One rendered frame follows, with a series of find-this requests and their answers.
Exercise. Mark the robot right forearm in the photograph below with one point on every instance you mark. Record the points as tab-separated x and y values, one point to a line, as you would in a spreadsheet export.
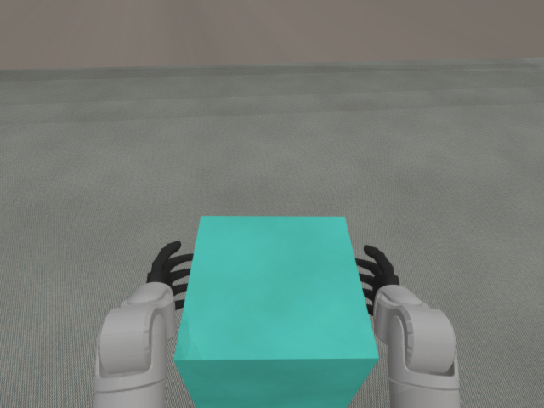
422	356

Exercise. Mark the robot right hand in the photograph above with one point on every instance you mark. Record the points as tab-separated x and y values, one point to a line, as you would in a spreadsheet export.
383	271

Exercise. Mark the robot left hand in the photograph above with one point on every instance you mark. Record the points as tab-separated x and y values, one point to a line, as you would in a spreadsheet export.
163	264

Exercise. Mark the robot left forearm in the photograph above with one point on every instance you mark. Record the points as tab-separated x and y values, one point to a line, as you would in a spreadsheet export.
131	350

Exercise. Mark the carton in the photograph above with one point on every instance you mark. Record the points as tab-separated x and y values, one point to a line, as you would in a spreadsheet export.
274	315

